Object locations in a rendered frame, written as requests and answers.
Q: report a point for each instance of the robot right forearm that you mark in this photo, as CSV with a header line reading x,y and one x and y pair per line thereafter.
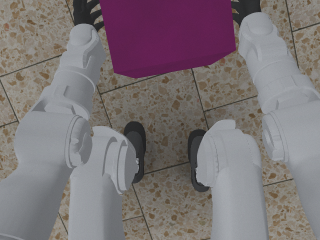
x,y
272,68

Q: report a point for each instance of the left robot upper arm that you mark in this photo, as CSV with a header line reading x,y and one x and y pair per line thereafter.
x,y
48,147

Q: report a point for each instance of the carton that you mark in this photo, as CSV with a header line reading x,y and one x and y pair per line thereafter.
x,y
152,37

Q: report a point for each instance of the robot left forearm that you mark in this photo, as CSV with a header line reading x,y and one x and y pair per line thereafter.
x,y
76,78

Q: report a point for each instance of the robot left hand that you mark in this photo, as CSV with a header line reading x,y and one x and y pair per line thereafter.
x,y
82,15

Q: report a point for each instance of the robot right shin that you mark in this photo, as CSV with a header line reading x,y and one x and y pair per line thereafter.
x,y
229,124

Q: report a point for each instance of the robot right hand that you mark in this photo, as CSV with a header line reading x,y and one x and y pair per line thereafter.
x,y
244,8

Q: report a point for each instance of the right robot upper arm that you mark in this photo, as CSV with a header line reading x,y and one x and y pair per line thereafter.
x,y
292,135

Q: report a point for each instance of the robot right thigh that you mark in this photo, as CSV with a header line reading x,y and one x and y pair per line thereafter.
x,y
238,200

